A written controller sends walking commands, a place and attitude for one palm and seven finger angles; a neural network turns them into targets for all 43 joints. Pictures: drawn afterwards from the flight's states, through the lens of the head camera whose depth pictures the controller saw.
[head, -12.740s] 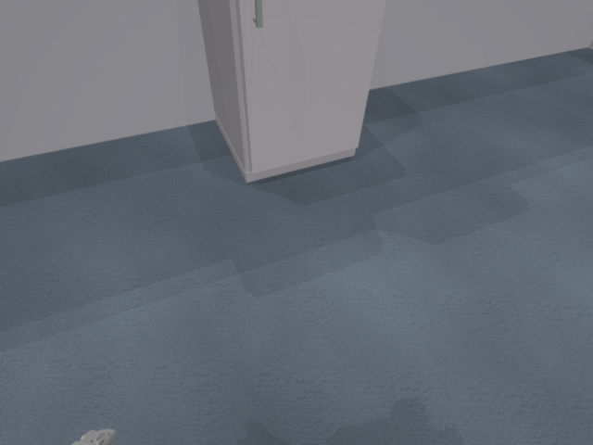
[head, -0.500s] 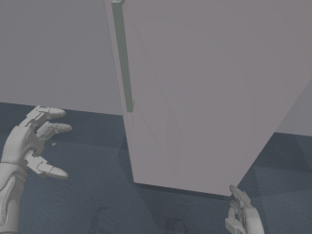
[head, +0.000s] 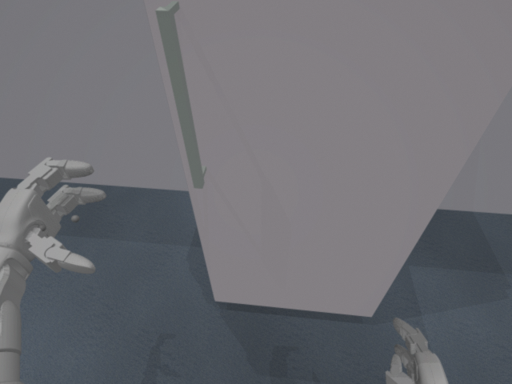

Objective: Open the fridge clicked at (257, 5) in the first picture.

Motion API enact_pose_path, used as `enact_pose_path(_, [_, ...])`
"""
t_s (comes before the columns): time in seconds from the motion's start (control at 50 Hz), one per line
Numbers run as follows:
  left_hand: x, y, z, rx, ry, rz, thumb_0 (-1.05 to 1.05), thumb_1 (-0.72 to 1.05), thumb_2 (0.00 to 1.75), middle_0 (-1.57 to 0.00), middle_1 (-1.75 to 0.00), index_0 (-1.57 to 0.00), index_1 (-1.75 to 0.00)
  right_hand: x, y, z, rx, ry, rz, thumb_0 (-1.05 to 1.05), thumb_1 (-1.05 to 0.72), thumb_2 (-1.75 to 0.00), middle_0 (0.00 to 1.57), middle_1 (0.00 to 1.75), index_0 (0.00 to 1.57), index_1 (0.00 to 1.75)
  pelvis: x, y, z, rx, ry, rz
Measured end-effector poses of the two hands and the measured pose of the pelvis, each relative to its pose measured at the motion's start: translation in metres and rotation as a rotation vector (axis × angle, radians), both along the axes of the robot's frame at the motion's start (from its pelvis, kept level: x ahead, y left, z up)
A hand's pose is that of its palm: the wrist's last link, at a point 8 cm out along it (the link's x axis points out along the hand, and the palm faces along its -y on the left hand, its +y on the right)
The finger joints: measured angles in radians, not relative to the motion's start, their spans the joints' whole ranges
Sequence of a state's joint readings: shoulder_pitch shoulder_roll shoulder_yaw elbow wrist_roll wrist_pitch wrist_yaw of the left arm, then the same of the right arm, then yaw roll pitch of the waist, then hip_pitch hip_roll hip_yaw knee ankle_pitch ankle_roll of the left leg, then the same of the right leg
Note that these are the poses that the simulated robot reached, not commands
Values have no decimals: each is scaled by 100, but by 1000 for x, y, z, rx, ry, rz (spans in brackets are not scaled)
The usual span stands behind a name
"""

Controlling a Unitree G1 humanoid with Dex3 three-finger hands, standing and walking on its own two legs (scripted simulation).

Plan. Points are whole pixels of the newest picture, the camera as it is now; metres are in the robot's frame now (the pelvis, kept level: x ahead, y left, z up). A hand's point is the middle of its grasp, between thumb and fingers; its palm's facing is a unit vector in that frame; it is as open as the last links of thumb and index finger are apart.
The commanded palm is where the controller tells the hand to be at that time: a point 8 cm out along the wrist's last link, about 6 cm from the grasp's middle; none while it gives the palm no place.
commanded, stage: raise the hand to about handle height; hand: left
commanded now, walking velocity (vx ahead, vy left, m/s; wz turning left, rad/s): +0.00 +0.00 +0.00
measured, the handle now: (188, 110) +0.52 +0.18 +0.18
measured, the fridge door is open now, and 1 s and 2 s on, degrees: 0 0 0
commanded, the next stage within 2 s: move the hooked fingers beside the handle in 0.20 s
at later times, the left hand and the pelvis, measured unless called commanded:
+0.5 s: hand (82, 212) +0.29 +0.27 +0.16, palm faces +0.06 -1.00 -0.05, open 14.0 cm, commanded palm +0.27 +0.31 +0.16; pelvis +0.00 +0.00 +0.00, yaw +1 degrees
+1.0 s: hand (112, 182) +0.35 +0.26 +0.16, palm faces +0.03 -1.00 -0.03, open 14.0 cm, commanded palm +0.33 +0.30 +0.16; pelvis +0.00 +0.01 +0.00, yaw -1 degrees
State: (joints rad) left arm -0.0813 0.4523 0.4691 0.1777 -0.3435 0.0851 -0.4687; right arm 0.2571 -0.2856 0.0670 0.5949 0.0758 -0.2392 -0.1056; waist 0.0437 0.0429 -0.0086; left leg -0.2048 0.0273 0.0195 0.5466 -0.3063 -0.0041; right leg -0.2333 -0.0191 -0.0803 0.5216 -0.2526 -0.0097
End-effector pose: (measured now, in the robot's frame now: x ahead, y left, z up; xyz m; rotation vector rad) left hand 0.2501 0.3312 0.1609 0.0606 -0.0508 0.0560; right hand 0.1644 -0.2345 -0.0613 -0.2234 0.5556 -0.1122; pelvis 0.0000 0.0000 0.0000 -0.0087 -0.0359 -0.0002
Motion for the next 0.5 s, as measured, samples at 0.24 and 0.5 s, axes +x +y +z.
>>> enact_pose_path(0.24, [-1, -2, 5, 12, -3, 9, -2, -50, 29, -30, -120, -30, -120, 10, 7, 1, 23, -21, 15, 1, -91, -90, 20, 30, 20, 30, 1, -3, 1, 0, -5, 5])
enact_pose_path(0.5, [12, -4, -1, -12, 6, 4, -2, -50, 29, -30, -120, -30, -120, 8, 8, -3, 13, 1, 12, 1, -91, -90, 20, 30, 20, 30, -1, -2, 0, 0, 0, 11])
